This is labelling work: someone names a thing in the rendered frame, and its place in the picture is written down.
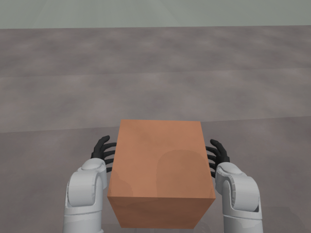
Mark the left robot hand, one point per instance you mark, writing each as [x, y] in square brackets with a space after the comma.
[99, 151]

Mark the right robot hand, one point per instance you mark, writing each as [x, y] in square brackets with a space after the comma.
[221, 155]

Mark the right robot forearm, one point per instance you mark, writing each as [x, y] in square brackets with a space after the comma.
[240, 200]

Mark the carton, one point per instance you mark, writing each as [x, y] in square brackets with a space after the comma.
[160, 175]

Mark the left robot forearm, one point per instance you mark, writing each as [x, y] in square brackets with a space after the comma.
[84, 198]

